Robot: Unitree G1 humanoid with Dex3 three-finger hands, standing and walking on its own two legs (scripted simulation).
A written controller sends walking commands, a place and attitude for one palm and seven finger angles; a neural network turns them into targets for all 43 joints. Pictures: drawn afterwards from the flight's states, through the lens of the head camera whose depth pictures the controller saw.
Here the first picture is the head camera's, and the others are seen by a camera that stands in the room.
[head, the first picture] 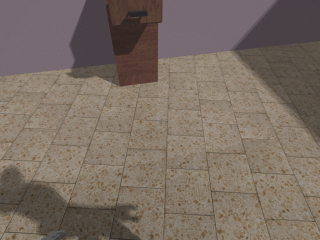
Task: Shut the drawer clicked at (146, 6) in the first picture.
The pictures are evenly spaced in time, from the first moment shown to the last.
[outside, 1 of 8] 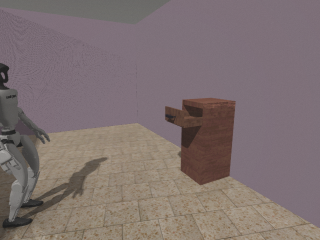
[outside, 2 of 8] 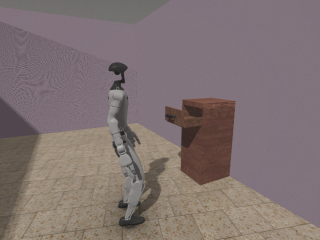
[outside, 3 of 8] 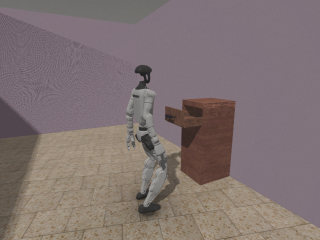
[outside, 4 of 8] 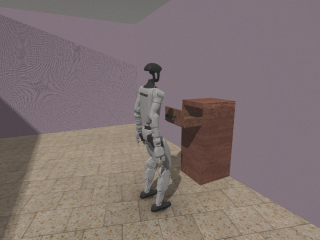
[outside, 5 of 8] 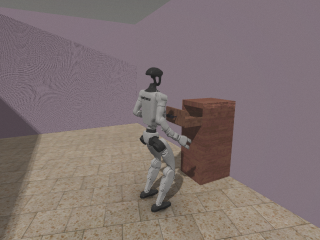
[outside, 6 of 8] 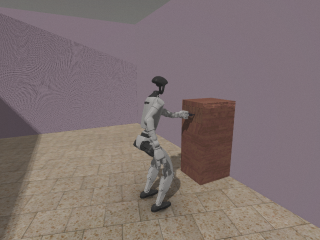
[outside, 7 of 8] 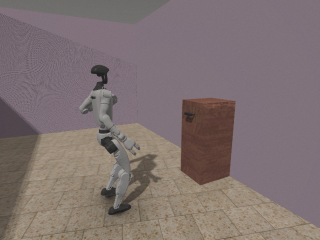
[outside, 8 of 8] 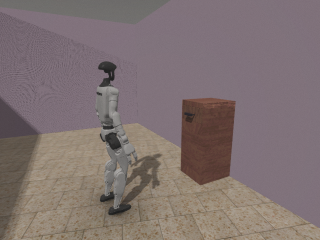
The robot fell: no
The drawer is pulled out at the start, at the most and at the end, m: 0.25 0.25 0.00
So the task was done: yes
